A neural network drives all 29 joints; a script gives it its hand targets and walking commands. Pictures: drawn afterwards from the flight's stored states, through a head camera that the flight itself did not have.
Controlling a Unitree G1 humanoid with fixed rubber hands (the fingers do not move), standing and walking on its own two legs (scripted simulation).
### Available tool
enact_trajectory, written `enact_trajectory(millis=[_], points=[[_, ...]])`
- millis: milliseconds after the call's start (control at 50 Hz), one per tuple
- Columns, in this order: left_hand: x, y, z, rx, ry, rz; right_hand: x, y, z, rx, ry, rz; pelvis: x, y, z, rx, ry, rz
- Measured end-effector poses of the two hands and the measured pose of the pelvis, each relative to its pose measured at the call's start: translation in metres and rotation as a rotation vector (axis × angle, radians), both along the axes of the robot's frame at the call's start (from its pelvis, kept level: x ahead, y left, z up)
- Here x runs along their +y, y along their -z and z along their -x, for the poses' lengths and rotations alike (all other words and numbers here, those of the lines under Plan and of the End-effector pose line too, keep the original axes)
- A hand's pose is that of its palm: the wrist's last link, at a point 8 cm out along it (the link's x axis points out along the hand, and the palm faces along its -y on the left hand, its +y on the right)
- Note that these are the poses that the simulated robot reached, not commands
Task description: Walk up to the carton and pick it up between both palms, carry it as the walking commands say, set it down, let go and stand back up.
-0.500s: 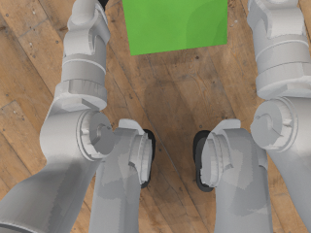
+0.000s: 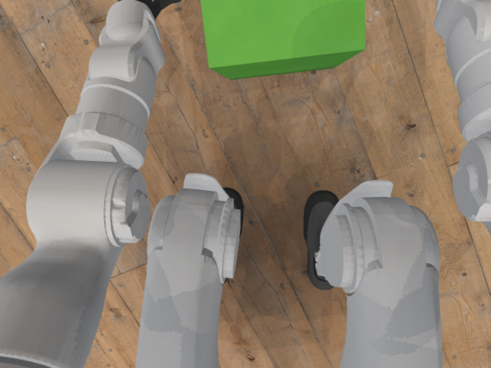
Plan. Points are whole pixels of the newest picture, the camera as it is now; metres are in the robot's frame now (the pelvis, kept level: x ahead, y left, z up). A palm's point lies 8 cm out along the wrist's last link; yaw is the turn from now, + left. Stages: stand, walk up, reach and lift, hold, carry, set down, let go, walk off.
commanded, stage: set down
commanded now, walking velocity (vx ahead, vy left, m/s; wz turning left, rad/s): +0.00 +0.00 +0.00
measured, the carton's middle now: out of the picture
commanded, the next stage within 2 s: let go in 1.54 s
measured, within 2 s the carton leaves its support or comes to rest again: neither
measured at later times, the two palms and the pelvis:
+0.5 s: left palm out of the picture +0.55 +0.17 -0.07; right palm out of the picture +0.58 -0.18 -0.08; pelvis +0.01 +0.01 +0.05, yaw +0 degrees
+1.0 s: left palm out of the picture +0.55 +0.18 +0.07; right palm out of the picture +0.58 -0.19 +0.07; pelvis +0.02 +0.00 +0.18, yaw +0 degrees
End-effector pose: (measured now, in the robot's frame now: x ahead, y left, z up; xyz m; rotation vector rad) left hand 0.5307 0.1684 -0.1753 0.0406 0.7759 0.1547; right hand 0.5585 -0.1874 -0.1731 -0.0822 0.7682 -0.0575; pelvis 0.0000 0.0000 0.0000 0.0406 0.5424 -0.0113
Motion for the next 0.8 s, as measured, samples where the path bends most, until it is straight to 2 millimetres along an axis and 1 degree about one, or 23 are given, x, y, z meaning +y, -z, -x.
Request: enact_trajectory(millis=[120,200,280,360,440,560,800], points=[[-0.002,-0.011,-0.008,-0.029,0.009,0.01,0.007,-0.011,-0.009,-0.023,0.003,-0.018,0.002,0.0,0.002,-0.002,0.003,0.005],[-0.003,-0.021,-0.015,-0.06,0.004,0.006,0.012,-0.02,-0.014,-0.06,0.006,-0.027,0.004,-0.004,0.001,0.015,-0.002,0.007],[-0.003,-0.036,-0.02,-0.084,-0.008,-0.002,0.013,-0.033,-0.017,-0.093,0.011,-0.027,0.005,-0.01,0.0,0.052,-0.007,0.006],[-0.001,-0.057,-0.021,-0.099,-0.021,-0.01,0.012,-0.052,-0.018,-0.113,0.012,-0.022,0.006,-0.02,-0.002,0.092,-0.009,0.004],[0.002,-0.082,-0.021,-0.11,-0.031,-0.018,0.009,-0.076,-0.018,-0.118,0.012,-0.016,0.006,-0.035,-0.004,0.129,-0.007,0.002],[0.005,-0.121,-0.02,-0.113,-0.038,-0.025,0.003,-0.115,-0.018,-0.111,0.01,-0.01,0.005,-0.064,-0.006,0.179,-0.002,-0.001],[0.002,-0.191,-0.02,-0.129,-0.035,-0.026,0.001,-0.186,-0.02,-0.12,0.006,-0.008,0.002,-0.124,-0.015,0.248,0.004,-0.006]])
